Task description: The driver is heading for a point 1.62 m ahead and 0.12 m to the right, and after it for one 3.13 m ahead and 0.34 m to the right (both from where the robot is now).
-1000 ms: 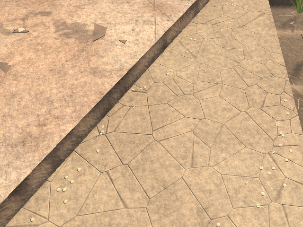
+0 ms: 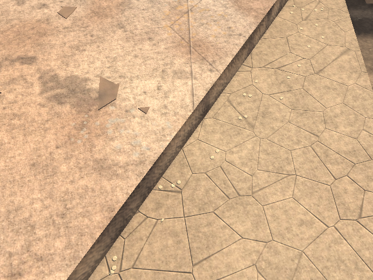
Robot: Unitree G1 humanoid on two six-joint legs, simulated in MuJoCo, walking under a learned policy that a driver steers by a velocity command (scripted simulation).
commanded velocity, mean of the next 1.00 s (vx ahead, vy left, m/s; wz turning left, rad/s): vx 0.04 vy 0.00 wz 0.00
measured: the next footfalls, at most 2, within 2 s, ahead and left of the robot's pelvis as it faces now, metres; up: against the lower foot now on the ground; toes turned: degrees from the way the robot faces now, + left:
left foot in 0.26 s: +0.07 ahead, +0.13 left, +0.00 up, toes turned +0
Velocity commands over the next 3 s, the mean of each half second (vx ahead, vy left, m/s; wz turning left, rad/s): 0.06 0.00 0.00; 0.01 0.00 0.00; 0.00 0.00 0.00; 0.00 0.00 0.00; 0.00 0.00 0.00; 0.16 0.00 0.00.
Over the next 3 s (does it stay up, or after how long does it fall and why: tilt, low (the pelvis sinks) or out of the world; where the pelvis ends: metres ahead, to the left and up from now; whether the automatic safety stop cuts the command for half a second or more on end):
stays up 0.17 0.00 0.00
